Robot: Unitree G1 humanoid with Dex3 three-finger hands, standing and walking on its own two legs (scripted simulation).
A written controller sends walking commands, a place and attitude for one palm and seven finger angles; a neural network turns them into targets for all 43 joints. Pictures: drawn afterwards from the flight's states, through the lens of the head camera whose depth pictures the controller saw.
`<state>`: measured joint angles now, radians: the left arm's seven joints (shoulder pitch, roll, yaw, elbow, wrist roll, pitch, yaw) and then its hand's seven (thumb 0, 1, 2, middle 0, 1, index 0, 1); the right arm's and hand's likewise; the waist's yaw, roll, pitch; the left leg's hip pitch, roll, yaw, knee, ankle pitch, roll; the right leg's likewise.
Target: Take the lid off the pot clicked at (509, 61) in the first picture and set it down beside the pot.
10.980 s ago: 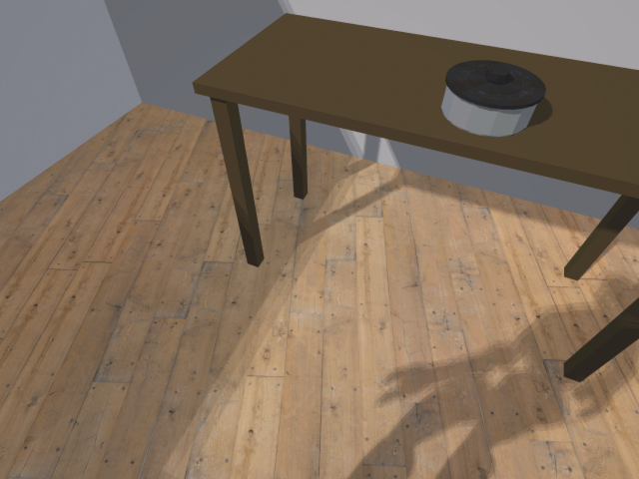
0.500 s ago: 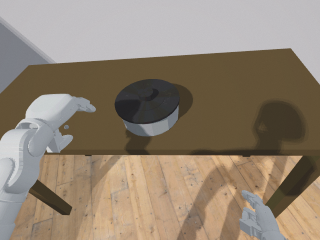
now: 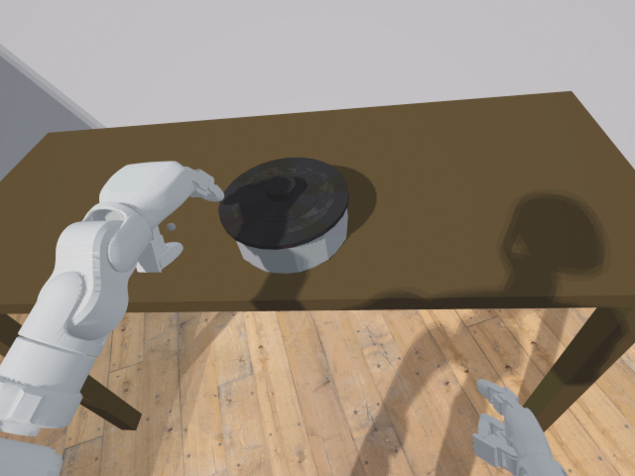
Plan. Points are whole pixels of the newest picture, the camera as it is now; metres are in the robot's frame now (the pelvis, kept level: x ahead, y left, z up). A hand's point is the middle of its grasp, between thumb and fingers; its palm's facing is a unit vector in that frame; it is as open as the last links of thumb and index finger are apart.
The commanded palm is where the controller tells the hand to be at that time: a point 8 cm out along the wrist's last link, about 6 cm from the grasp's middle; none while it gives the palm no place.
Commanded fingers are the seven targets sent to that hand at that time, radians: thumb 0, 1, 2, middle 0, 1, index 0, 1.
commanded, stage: move the open hand above the knob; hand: left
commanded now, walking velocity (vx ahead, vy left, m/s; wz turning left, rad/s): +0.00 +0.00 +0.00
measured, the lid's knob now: (281, 188) +0.50 +0.10 +0.10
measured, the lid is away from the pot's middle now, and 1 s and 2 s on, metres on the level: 0.00 0.00 0.00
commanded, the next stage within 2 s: lower the open fingers around the knob in 2.00 s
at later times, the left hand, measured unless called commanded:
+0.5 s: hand (224, 192) +0.41 +0.15 +0.17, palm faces -0.09 -0.05 -0.99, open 10.1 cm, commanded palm +0.39 +0.15 +0.23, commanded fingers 0.00 -0.36 1.56 -0.85 -0.08 -0.85 -0.08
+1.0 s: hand (266, 164) +0.46 +0.10 +0.18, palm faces -0.12 -0.05 -0.99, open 10.1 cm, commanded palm +0.44 +0.11 +0.23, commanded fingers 0.00 -0.36 1.56 -0.85 -0.08 -0.85 -0.08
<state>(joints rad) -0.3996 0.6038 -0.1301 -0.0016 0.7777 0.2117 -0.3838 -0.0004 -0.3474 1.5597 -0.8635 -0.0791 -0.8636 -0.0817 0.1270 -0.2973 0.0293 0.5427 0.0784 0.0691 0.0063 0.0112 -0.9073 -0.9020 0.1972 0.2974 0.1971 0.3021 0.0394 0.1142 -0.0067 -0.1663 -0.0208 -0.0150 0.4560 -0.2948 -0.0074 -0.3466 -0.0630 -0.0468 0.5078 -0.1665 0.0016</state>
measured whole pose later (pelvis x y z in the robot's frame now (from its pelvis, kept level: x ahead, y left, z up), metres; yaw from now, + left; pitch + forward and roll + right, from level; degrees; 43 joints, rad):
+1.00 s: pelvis +0.02 +0.01 +0.00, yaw -1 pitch +4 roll +1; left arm -0.87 0.35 -0.36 0.46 0.85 0.36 -0.29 0.00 -0.35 1.56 -0.86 -0.08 -0.86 -0.08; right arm 0.13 -0.27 0.03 0.61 0.08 0.14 0.02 0.01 -0.91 -0.90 0.20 0.30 0.20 0.30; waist -0.01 0.10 -0.04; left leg -0.18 -0.03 0.00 0.43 -0.31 0.01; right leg -0.38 -0.07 -0.03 0.51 -0.19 0.02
